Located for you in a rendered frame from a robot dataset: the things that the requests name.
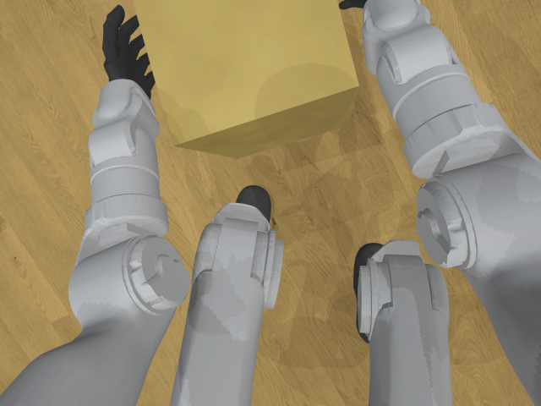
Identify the right robot thigh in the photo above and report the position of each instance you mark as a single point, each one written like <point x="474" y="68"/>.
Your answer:
<point x="408" y="339"/>

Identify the robot left forearm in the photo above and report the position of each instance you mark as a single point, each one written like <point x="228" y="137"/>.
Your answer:
<point x="124" y="175"/>

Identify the carton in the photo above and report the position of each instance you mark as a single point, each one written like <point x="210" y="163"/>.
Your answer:
<point x="237" y="77"/>

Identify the robot left upper arm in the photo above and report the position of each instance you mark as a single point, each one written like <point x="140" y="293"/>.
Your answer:
<point x="124" y="297"/>

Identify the robot left hand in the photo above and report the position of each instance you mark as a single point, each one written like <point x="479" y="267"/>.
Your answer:
<point x="121" y="55"/>

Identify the robot right upper arm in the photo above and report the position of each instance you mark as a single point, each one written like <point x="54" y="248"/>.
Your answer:
<point x="485" y="220"/>

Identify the robot right forearm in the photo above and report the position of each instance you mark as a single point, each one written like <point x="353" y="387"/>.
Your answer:
<point x="442" y="119"/>

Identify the robot right shin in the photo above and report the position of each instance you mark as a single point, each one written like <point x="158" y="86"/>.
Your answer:
<point x="437" y="285"/>

